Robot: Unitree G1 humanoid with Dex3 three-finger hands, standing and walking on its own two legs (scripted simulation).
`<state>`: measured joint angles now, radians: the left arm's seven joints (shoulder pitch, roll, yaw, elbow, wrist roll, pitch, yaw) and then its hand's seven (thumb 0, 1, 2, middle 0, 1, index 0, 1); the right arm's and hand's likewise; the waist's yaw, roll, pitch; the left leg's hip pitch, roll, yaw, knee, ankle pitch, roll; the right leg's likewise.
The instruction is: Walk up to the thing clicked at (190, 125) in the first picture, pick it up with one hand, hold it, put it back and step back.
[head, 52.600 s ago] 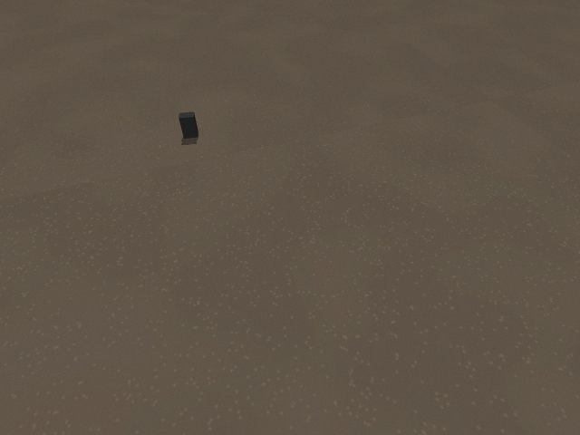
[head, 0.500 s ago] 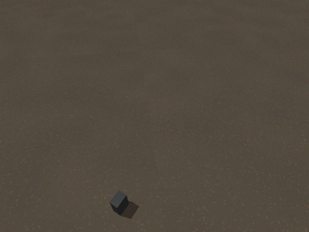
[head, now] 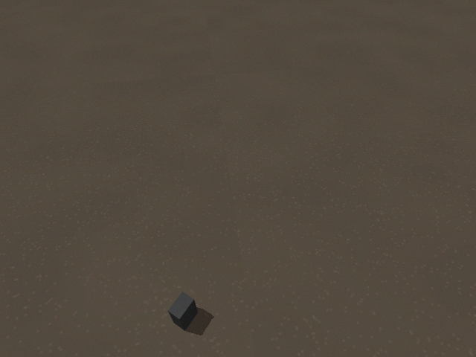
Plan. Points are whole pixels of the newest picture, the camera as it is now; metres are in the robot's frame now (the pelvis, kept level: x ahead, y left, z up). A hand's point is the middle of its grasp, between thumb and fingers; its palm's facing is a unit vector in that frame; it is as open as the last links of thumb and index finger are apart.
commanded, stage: stand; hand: left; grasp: from above
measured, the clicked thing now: (183, 311) +0.47 +0.23 -0.71
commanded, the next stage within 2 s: step back in 0.06 s
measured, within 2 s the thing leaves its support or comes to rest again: neither
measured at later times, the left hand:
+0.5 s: hand out of the picture +0.08 +0.30 -0.18, palm faces +0.00 -0.93 -0.37, open 7.4 cm
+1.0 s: hand out of the picture -0.08 +0.27 -0.15, palm faces -0.05 -0.91 -0.41, open 7.4 cm
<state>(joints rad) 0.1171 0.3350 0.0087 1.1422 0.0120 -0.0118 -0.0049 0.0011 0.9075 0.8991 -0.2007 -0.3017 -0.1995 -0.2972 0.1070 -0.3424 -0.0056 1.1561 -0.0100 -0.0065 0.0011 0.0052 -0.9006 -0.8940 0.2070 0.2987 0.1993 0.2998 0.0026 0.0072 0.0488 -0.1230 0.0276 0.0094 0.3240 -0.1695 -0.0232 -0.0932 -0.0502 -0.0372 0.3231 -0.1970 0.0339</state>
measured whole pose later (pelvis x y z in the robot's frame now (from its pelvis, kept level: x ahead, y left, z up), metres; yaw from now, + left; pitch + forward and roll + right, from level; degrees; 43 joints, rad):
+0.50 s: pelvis -0.06 +0.04 -0.02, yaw +1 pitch -1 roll -2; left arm 0.01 0.41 0.07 0.93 0.00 0.06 0.03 0.00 0.91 0.90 -0.20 -0.30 -0.20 -0.30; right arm 0.13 -0.37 -0.05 0.98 -0.02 0.03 0.02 0.00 -0.90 -0.89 0.21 0.30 0.20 0.30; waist -0.02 -0.03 0.18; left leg -0.36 -0.01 -0.01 0.67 -0.30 0.04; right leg -0.46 0.07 0.14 1.03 -0.57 -0.03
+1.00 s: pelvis -0.17 +0.01 -0.02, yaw -4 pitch -1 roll +2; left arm 0.20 0.33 0.08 0.88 0.03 0.04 0.00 0.00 0.90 0.90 -0.20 -0.30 -0.20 -0.30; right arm 0.15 -0.41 -0.05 0.90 0.01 0.05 -0.02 0.01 -0.90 -0.89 0.21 0.30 0.20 0.30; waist 0.02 0.03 0.13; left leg -0.50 -0.13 -0.15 1.14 -0.45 0.00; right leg -0.30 -0.02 0.05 0.60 -0.28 -0.01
